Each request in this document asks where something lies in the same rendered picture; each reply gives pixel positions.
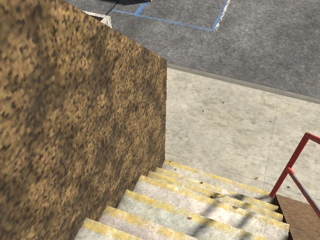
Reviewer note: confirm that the stairs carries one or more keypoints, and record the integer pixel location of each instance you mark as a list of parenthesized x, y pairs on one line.
[(178, 202)]

